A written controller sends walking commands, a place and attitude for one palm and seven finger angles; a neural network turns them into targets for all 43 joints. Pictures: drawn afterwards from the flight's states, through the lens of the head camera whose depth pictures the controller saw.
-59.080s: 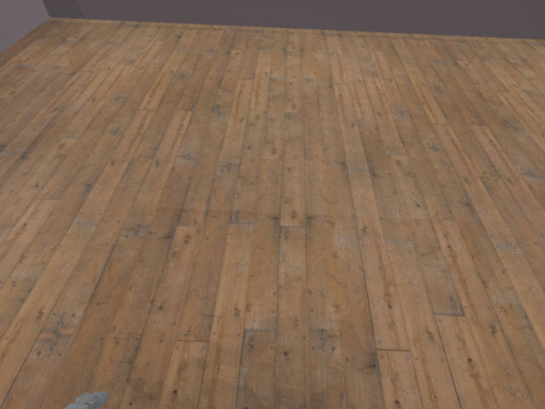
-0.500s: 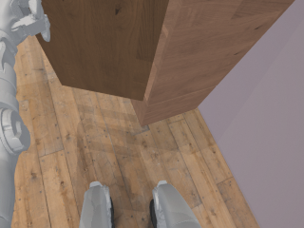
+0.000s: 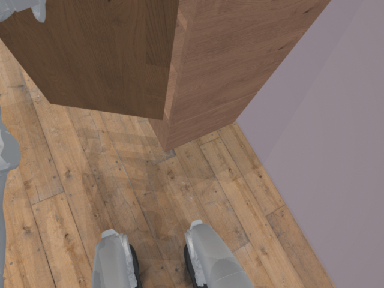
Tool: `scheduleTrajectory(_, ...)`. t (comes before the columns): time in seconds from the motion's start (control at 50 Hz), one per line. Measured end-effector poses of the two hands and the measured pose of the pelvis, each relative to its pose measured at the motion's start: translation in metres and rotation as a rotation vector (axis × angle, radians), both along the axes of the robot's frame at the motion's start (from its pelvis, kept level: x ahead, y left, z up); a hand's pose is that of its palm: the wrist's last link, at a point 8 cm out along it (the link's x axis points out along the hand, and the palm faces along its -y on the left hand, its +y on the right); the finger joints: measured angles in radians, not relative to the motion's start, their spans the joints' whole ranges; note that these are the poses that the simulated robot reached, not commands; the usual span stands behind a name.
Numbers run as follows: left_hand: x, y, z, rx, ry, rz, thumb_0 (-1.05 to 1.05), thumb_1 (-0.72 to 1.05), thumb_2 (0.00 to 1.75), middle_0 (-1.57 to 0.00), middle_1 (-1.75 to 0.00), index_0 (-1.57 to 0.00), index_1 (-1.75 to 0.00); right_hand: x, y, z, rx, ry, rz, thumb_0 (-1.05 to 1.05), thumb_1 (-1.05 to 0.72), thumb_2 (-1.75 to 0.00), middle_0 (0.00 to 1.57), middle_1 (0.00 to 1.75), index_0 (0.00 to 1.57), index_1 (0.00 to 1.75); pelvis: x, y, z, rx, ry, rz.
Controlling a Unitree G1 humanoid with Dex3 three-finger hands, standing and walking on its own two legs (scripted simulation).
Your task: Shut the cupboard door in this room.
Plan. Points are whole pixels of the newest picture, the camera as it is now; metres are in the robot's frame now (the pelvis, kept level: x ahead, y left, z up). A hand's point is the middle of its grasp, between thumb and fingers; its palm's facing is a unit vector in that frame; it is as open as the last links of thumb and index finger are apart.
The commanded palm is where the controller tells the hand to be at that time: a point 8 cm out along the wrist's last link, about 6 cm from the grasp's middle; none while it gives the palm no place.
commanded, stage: pull the fist back off the door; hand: left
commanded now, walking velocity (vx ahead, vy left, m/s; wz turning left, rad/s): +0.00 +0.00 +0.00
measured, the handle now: out of the picture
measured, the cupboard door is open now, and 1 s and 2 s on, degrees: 58 57 57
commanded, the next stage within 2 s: draw the hand back to the body in 0.90 s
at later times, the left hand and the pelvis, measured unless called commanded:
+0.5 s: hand (28, 5) +0.57 +0.16 +0.14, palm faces +0.09 -1.00 -0.02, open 3.1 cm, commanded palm +0.54 +0.19 +0.12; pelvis +0.02 -0.02 +0.04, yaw +2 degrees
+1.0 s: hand (40, 45) +0.50 +0.15 +0.13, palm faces +0.08 -1.00 -0.03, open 3.1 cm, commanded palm +0.48 +0.19 +0.12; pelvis +0.02 -0.02 +0.05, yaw +4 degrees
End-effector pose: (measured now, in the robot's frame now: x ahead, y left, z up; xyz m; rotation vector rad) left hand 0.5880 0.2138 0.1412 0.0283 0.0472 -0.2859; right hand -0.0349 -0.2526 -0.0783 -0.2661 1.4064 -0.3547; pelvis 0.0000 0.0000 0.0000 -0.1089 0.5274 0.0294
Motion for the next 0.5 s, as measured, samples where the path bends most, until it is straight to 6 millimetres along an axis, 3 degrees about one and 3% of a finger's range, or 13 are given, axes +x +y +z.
scheduleTrajectory(0.06,0.002,0.002,-0.001,-0.023,0.001,0.021,0.01,0.87,0.9,-1.3,-1.5,-1.3,-1.5,-0.003,-0.001,-0.001,0.0,0.015,0.001,0.01,-0.9,-0.9,0.2,0.3,0.21,0.3,0.001,-0.002,-0.002,-0.001,0.006,-0.001)
scheduleTrajectory(0.12,0.002,0.01,-0.005,-0.117,-0.007,0.219,0.02,0.83,0.88,-1.3,-1.5,-1.3,-1.5,-0.004,0.002,-0.001,0.033,0.034,0.024,0.01,-0.91,-0.9,0.2,0.3,0.21,0.3,0.001,-0.003,-0.001,0.002,0.011,-0.003)
scheduleTrajectory(0.22,-0.007,0.003,-0.011,-0.025,-0.034,0.383,-0.01,0.84,0.9,-1.29,-1.5,-1.3,-1.5,-0.003,0.007,0.0,0.107,0.058,0.04,0.01,-0.91,-0.9,0.2,0.3,0.21,0.3,0.004,-0.007,0.006,0.01,0.004,0.005)
scheduleTrajectory(0.34,-0.021,-0.007,-0.015,-0.011,0.002,0.37,0.0,0.87,0.9,-1.29,-1.5,-1.3,-1.5,0.003,0.006,0.009,0.137,0.051,0.018,0.01,-0.91,-0.9,0.2,0.3,0.21,0.3,0.009,-0.012,0.021,0.022,-0.03,0.01)
scheduleTrajectory(0.5,-0.042,0.0,-0.003,-0.004,-0.026,0.377,0.01,0.89,0.9,-1.3,-1.5,-1.3,-1.5,0.022,-0.01,0.022,0.127,0.014,0.035,0.01,-0.91,-0.9,0.2,0.3,0.21,0.3,0.019,-0.017,0.037,0.04,-0.074,0.016)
